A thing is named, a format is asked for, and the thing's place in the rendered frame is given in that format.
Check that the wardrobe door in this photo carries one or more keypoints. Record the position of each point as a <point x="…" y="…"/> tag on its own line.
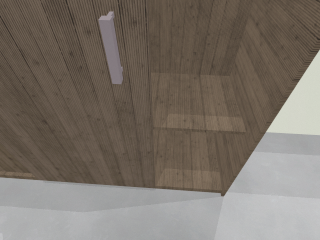
<point x="61" y="116"/>
<point x="8" y="163"/>

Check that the handle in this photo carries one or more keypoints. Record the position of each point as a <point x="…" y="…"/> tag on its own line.
<point x="108" y="33"/>

